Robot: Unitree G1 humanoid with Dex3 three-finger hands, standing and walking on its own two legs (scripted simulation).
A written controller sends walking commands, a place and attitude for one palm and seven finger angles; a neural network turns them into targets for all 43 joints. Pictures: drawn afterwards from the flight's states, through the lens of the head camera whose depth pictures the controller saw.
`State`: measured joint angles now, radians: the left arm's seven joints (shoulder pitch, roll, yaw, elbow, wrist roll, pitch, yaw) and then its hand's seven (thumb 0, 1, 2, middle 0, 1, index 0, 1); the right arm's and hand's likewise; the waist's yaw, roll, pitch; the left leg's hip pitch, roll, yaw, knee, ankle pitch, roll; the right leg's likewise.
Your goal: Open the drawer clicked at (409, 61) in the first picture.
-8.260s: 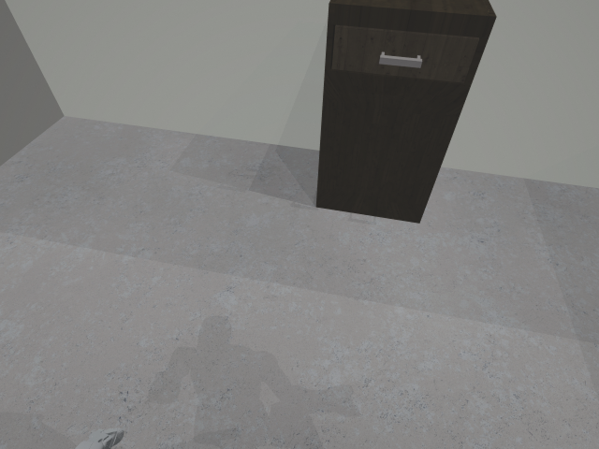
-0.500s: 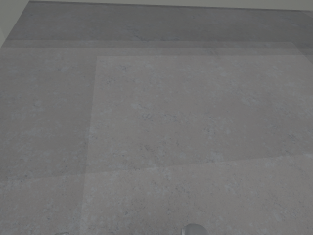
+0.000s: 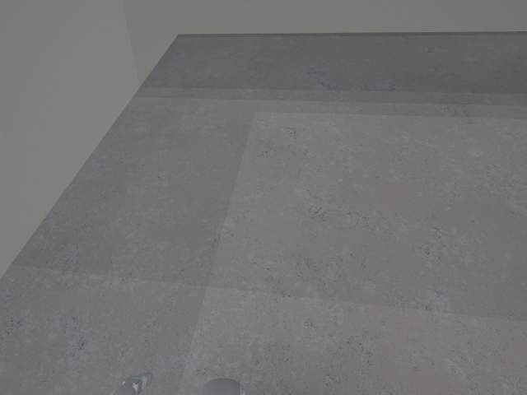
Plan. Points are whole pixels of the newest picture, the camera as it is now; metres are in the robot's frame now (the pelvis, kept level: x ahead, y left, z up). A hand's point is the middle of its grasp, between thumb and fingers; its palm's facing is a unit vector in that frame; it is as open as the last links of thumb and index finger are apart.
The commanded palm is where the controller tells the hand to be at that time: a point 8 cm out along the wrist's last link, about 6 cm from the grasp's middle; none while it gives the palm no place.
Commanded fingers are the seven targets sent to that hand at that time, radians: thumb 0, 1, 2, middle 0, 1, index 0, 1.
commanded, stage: turn to face it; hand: left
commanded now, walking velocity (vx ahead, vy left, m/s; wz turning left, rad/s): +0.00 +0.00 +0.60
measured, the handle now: out of the picture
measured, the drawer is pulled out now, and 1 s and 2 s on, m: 0.00 0.00 0.00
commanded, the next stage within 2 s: none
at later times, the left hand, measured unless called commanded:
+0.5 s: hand out of the picture -0.02 +0.30 -0.18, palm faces +0.33 -0.91 -0.24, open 7.4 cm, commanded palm none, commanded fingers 0.00 0.90 0.90 -0.20 -0.30 -0.20 -0.30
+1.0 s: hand out of the picture +0.01 +0.25 -0.13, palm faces +0.51 -0.80 -0.31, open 7.4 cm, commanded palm none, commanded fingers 0.00 0.90 0.90 -0.20 -0.30 -0.20 -0.30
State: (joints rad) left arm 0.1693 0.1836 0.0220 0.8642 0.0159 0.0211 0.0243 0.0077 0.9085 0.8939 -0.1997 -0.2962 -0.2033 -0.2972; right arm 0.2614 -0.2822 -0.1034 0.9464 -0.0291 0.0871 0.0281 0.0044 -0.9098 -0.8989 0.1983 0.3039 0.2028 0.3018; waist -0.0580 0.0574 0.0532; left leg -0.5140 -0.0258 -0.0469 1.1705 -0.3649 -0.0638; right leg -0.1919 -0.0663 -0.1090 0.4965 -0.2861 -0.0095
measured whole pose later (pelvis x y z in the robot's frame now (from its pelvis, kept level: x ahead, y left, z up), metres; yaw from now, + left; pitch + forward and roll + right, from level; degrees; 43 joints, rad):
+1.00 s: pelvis +0.00 +0.01 +0.00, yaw +34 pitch -1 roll +2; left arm 0.14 0.19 0.02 0.85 0.01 0.02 0.03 0.01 0.91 0.89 -0.20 -0.30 -0.20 -0.30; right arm 0.29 -0.27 -0.10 0.96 -0.03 0.09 0.02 0.01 -0.91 -0.90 0.20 0.30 0.20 0.30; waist -0.07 0.06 0.05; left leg -0.48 -0.08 -0.09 1.07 -0.43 -0.04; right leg -0.22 -0.05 -0.07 0.53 -0.29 -0.02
